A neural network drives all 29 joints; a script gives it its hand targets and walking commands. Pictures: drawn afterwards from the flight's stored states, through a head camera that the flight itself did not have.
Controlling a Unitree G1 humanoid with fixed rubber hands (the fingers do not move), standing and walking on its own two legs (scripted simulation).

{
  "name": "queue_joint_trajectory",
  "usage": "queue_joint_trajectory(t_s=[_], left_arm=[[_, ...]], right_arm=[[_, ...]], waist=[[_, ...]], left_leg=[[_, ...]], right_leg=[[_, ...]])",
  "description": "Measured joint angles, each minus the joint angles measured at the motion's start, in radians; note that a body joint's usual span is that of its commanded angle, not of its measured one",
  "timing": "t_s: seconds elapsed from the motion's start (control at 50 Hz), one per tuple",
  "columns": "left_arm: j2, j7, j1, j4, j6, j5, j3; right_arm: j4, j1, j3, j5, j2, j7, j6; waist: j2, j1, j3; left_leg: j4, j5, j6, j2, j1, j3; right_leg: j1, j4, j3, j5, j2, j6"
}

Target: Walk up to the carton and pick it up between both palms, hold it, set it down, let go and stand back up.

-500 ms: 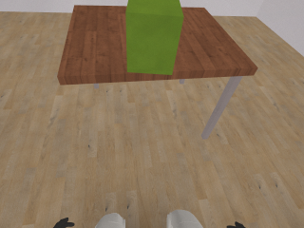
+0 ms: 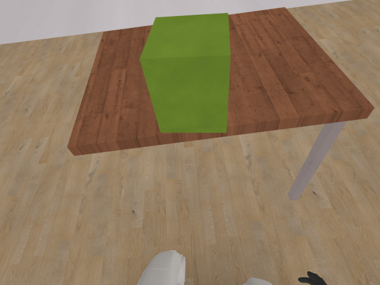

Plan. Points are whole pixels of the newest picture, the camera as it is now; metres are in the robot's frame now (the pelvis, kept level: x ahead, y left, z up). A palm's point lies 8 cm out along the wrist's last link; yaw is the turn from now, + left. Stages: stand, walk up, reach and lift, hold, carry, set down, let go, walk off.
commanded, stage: walk up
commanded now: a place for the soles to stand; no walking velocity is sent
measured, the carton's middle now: (192, 76) +0.62 +0.04 +0.08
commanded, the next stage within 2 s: none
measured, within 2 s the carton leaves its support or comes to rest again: neither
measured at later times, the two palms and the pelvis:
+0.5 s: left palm (108, 219) +0.27 +0.26 -0.12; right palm (303, 245) +0.22 -0.22 -0.10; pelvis +0.15 +0.03 +0.00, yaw +0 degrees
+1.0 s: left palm (112, 197) +0.32 +0.25 -0.08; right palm (296, 227) +0.26 -0.21 -0.10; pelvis +0.16 +0.03 +0.01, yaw -3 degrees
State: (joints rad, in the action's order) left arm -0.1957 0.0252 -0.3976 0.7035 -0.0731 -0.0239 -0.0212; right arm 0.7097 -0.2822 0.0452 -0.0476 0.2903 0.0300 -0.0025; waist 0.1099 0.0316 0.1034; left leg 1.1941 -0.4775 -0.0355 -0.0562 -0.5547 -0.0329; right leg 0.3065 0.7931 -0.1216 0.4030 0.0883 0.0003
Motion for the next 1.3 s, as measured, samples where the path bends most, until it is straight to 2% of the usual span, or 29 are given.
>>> queue_joint_trajectory(t_s=[0.06,0.12,0.16,0.18,0.2,0.22,0.26,0.32,0.38,0.44,0.48,0.52,0.56,0.62,0.66,0.76,0.96,1.3], left_arm=[[-0.015,0.002,-0.025,0.02,-0.004,-0.013,-0.005],[-0.035,-0.003,-0.038,0.029,0.002,-0.023,-0.009],[-0.048,-0.007,-0.044,0.031,0.014,-0.027,-0.01],[-0.054,-0.009,-0.046,0.031,0.022,-0.029,-0.01],[-0.059,-0.012,-0.04,0.033,0.031,-0.03,-0.008],[-0.059,-0.017,-0.033,0.03,0.043,-0.024,-0.004],[-0.064,-0.022,-0.011,0.016,0.071,-0.016,-0.003],[-0.077,-0.022,0.043,-0.001,0.086,-0.016,-0.009],[-0.078,-0.015,0.092,-0.015,0.083,-0.019,-0.014],[-0.06,-0.009,0.135,-0.02,0.088,-0.009,-0.01],[-0.042,-0.009,0.16,-0.02,0.09,-0.006,-0.007],[-0.028,-0.012,0.179,-0.022,0.084,-0.005,-0.006],[-0.012,-0.016,0.199,-0.022,0.078,-0.003,-0.004],[-0.001,-0.017,0.228,-0.013,0.082,0.026,0.003],[0.001,-0.016,0.248,-0.008,0.089,0.031,0.008],[-0.007,-0.03,0.283,-0.003,0.095,0.035,0.012],[-0.012,-0.04,0.287,0.044,0.089,0.029,0.012],[-0.007,-0.043,0.146,0.158,0.08,0.02,0.021]], right_arm=[[-0.022,0.044,0.002,0.004,-0.016,0.011,-0.004],[-0.04,0.074,0.002,0.007,-0.042,0.022,-0.016],[-0.055,0.079,0.003,0.007,-0.06,0.021,-0.03],[-0.062,0.078,0.007,0.005,-0.068,0.016,-0.039],[-0.068,0.08,0.012,0.0,-0.079,0.008,-0.046],[-0.076,0.078,0.012,0.001,-0.086,-0.001,-0.049],[-0.078,0.066,0.004,0.023,-0.102,-0.022,-0.042],[-0.064,0.032,-0.009,0.038,-0.121,-0.044,-0.033],[-0.034,-0.002,-0.014,0.037,-0.127,-0.049,-0.036],[-0.016,-0.018,-0.014,0.031,-0.12,-0.051,-0.036],[-0.014,-0.014,-0.016,0.024,-0.108,-0.049,-0.027],[-0.016,0.001,-0.022,0.022,-0.093,-0.045,-0.013],[-0.013,0.029,-0.026,0.035,-0.077,-0.041,0.004],[-0.012,0.053,-0.027,0.054,-0.066,-0.047,0.026],[-0.004,0.068,-0.029,0.051,-0.062,-0.047,0.026],[0.01,0.082,-0.042,0.042,-0.071,-0.045,0.002],[0.052,0.074,-0.054,0.043,-0.083,-0.036,-0.011],[0.131,0.028,-0.057,0.034,-0.076,-0.023,-0.007]], waist=[[-0.011,0.023,-0.002],[-0.038,0.04,-0.009],[-0.062,0.046,-0.017],[-0.079,0.043,-0.02],[-0.102,0.038,-0.016],[-0.111,0.031,-0.014],[-0.128,0.011,-0.011],[-0.173,-0.014,0.003],[-0.206,-0.038,0.007],[-0.209,-0.062,0.007],[-0.196,-0.073,0.011],[-0.178,-0.074,0.014],[-0.142,-0.074,0.022],[-0.125,-0.07,0.009],[-0.111,-0.062,0.002],[-0.096,-0.055,-0.023],[-0.113,-0.037,-0.043],[-0.132,-0.027,-0.068]], left_leg=[[-0.131,0.063,0.006,-0.021,-0.03,-0.005],[-0.301,0.156,0.03,-0.031,-0.005,-0.013],[-0.427,0.246,0.049,-0.022,0.054,-0.026],[-0.453,0.293,0.049,-0.008,0.075,-0.032],[-0.416,0.279,0.051,0.009,0.07,-0.044],[-0.367,0.238,0.055,0.013,0.058,-0.046],[-0.316,0.17,0.061,0.01,0.056,-0.041],[-0.335,0.15,0.056,0.004,0.098,-0.048],[-0.391,0.155,0.051,-0.002,0.147,-0.062],[-0.423,0.156,0.043,-0.012,0.177,-0.071],[-0.413,0.143,0.033,-0.022,0.182,-0.072],[-0.374,0.115,0.021,-0.037,0.173,-0.071],[-0.339,0.089,0.017,-0.058,0.164,-0.059],[-0.334,0.037,0.03,-0.021,0.165,-0.037],[-0.37,0.108,0.029,-0.009,0.179,-0.035],[-0.435,0.123,0.013,-0.002,0.204,-0.046],[-0.528,0.166,0.015,-0.007,0.248,-0.063],[-0.602,0.191,0.022,-0.016,0.279,-0.094]], right_leg=[[-0.054,-0.04,-0.011,0.015,0.017,-0.018],[-0.099,-0.049,-0.019,0.05,0.04,-0.042],[-0.118,-0.018,-0.016,0.096,0.062,-0.056],[-0.118,0.018,-0.01,0.128,0.079,-0.055],[-0.103,0.079,0.008,0.152,0.101,-0.039],[-0.072,0.165,0.045,0.171,0.09,-0.028],[0.005,0.358,0.107,0.186,0.033,-0.022],[0.11,0.502,0.125,0.153,-0.019,-0.024],[0.175,0.439,0.108,0.151,-0.033,-0.034],[0.178,0.269,0.092,0.125,-0.034,-0.032],[0.148,0.135,0.081,0.038,-0.034,-0.019],[0.101,0.005,0.075,-0.107,-0.044,0.003],[0.104,0.023,0.066,-0.089,-0.065,0.015],[0.116,0.054,0.074,-0.043,-0.055,0.021],[0.113,0.049,0.082,-0.041,-0.052,0.017],[0.097,-0.005,0.09,-0.066,-0.048,0.011],[0.058,-0.099,0.102,-0.117,-0.058,0.009],[0.039,-0.18,0.131,-0.161,-0.076,0.005]])
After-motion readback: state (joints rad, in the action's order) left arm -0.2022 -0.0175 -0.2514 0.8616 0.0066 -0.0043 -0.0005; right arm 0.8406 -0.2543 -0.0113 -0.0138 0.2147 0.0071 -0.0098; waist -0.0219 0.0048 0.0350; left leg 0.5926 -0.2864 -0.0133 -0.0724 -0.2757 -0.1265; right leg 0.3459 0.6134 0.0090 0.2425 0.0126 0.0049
